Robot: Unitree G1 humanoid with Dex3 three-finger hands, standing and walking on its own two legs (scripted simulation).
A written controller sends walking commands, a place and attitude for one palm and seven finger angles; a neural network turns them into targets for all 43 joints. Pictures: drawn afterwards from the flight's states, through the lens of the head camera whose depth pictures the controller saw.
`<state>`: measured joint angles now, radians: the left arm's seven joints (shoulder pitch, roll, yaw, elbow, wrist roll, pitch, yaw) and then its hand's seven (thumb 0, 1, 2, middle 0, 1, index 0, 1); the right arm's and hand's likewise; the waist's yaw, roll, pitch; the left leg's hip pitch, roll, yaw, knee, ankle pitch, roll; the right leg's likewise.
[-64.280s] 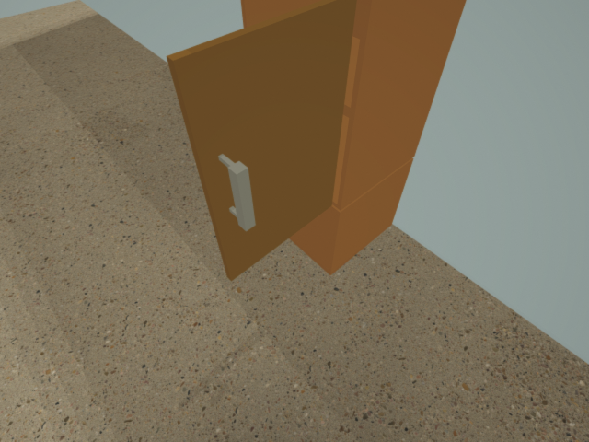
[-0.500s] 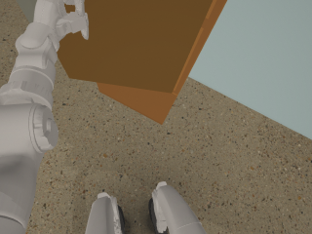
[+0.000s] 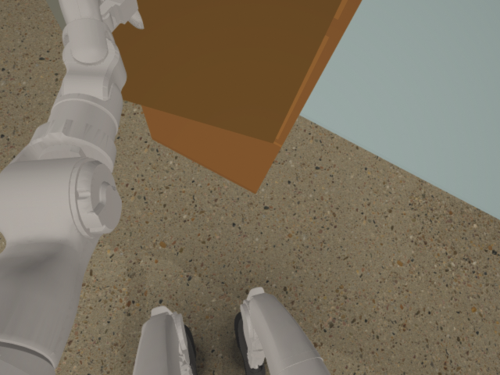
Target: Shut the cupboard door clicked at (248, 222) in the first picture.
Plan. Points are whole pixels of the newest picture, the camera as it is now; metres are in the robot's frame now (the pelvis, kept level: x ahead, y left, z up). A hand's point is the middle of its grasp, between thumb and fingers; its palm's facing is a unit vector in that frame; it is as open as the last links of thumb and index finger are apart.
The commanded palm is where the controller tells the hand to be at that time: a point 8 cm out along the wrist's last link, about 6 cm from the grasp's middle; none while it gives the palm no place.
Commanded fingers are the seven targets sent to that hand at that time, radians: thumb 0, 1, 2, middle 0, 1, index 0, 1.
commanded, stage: pull the fist back off the door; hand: left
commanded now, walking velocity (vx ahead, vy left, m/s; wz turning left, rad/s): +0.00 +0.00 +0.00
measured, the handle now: out of the picture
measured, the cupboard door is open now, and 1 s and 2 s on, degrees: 13 13 13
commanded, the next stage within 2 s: draw the hand back to the body in 0.68 s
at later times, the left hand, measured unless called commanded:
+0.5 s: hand (144, 47) +0.54 +0.05 +0.11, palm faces +0.03 -1.00 -0.01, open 3.1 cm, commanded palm +0.51 +0.08 +0.11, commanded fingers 0.00 0.90 0.90 -1.30 -1.50 -1.30 -1.50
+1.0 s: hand (122, 68) +0.49 +0.07 +0.13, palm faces +0.05 -1.00 -0.05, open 3.1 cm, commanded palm +0.44 +0.12 +0.15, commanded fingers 0.00 0.90 0.90 -1.30 -1.50 -1.30 -1.50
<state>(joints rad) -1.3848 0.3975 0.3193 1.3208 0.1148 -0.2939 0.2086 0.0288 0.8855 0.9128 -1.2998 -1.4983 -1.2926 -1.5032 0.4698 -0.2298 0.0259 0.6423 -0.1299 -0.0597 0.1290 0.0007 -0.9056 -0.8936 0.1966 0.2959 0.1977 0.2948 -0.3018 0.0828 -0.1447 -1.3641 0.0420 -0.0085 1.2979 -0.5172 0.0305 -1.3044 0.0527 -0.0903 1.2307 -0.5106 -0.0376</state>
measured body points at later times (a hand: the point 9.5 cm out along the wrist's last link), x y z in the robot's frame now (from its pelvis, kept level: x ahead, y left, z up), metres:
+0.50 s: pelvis +0.02 -0.01 +0.04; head +0.16 +0.00 +0.47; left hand +0.53 +0.10 +0.11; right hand +0.00 -0.26 -0.07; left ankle +0.03 +0.10 -0.61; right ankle +0.02 -0.10 -0.61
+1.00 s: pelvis +0.02 -0.01 +0.06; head +0.12 -0.03 +0.49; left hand +0.48 +0.12 +0.13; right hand +0.03 -0.25 -0.08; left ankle +0.03 +0.10 -0.61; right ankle +0.02 -0.10 -0.61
